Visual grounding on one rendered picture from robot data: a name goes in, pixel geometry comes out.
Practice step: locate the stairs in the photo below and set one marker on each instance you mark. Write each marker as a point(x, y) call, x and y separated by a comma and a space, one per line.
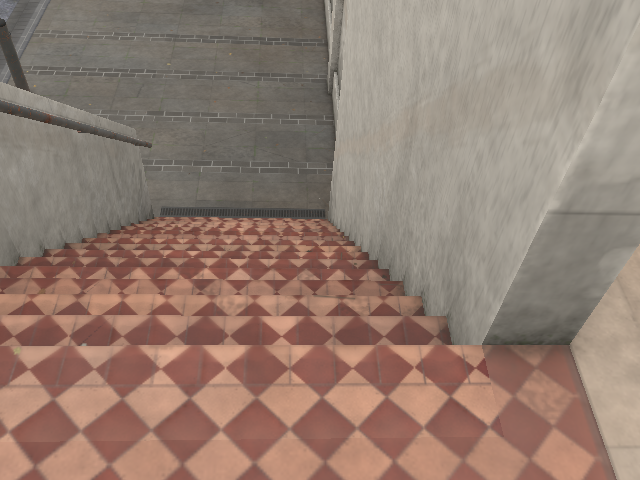
point(211, 281)

